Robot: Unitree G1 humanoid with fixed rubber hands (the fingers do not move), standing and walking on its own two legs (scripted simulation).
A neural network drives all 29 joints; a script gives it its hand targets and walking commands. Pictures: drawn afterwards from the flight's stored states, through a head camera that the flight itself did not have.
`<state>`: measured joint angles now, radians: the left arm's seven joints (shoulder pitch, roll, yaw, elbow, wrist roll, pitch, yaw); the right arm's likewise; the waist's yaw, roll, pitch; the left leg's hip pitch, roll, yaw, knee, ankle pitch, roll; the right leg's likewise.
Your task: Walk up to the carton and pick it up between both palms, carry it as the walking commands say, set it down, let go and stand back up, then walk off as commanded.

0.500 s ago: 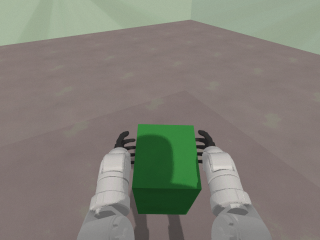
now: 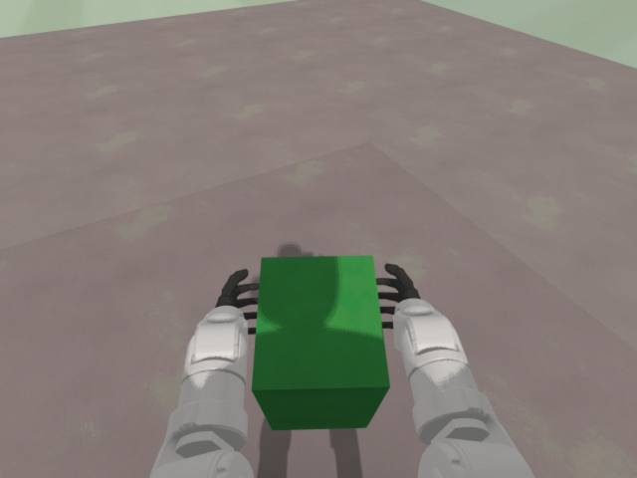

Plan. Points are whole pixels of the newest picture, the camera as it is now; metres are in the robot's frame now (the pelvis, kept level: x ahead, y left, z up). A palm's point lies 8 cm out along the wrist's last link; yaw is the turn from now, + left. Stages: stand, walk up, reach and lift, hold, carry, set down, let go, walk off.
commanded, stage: set down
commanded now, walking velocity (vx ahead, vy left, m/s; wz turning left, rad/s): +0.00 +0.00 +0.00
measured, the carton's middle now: (318, 350) +0.31 +0.04 -0.06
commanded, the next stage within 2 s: none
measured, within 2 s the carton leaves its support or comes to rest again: neither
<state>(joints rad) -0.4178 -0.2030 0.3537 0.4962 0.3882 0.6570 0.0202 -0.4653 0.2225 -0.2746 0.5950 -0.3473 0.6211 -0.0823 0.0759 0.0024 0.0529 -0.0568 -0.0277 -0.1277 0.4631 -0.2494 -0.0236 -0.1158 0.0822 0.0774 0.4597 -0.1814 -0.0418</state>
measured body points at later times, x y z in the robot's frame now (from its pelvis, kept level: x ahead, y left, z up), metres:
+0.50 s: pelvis -0.03 +0.02 -0.03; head +0.05 +0.02 +0.42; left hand +0.32 +0.17 -0.06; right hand +0.33 -0.08 -0.06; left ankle +0.02 +0.14 -0.74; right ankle +0.05 -0.09 -0.74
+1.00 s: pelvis -0.03 +0.01 -0.10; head +0.14 +0.01 +0.32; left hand +0.34 +0.17 -0.16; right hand +0.36 -0.08 -0.17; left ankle +0.02 +0.14 -0.74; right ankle +0.05 -0.09 -0.74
